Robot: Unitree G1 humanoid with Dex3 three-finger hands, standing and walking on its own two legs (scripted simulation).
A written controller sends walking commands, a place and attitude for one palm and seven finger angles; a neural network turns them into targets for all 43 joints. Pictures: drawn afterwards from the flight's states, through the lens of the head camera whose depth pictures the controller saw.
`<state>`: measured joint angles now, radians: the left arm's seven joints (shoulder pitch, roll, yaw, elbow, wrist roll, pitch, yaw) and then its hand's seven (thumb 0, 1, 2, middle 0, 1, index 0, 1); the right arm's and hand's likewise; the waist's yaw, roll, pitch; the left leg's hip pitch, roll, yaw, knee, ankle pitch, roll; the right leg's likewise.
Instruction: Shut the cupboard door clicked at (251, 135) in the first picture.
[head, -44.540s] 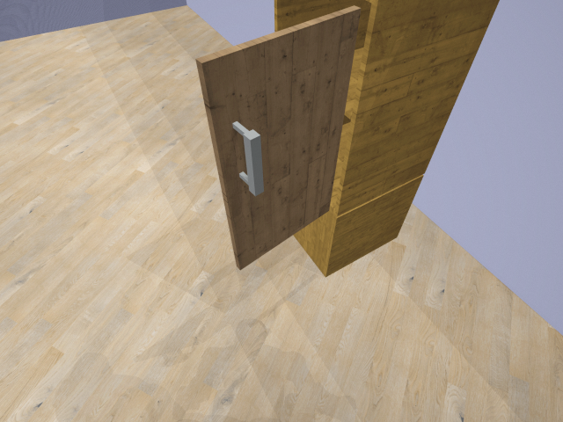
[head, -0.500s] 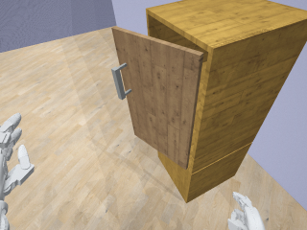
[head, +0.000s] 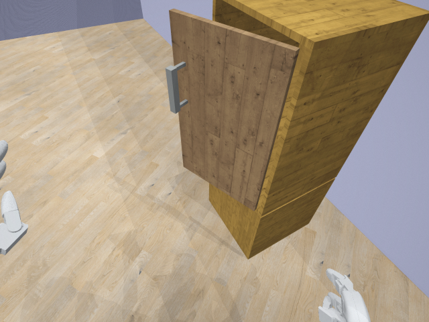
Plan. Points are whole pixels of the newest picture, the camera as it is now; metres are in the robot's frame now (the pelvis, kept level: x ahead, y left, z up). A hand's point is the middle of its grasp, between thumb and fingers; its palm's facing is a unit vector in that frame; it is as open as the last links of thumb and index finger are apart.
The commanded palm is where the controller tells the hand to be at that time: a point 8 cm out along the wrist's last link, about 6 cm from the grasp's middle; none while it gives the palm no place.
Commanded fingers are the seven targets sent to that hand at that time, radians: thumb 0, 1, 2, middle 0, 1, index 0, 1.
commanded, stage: step back with the hand held close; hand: left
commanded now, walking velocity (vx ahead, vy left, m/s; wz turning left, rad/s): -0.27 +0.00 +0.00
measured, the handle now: (178, 87) +0.71 +0.14 +0.06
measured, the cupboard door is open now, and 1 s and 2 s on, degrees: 23 23 23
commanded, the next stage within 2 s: stop stepping back and stand still in 0.34 s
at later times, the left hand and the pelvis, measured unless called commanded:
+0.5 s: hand out of the picture +0.04 +0.28 +0.19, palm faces +0.48 -0.74 -0.47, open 7.4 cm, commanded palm -0.01 +0.31 +0.18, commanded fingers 0.00 0.90 0.90 -0.20 -0.30 -0.20 -0.30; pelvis -0.13 +0.01 -0.01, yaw +4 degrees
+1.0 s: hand out of the picture -0.03 +0.30 +0.20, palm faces +0.47 -0.78 -0.42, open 7.4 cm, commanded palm -0.08 +0.32 +0.18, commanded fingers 0.00 0.90 0.90 -0.20 -0.30 -0.20 -0.30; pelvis -0.23 +0.03 +0.01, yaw -2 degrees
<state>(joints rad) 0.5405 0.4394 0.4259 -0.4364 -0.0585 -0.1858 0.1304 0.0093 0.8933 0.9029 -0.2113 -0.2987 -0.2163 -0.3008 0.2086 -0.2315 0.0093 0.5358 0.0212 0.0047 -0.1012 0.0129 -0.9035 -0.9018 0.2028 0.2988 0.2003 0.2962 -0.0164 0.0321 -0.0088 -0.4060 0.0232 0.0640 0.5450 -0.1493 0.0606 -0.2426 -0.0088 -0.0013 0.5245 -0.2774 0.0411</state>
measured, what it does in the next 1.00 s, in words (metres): walks backwards: left foot, then right foot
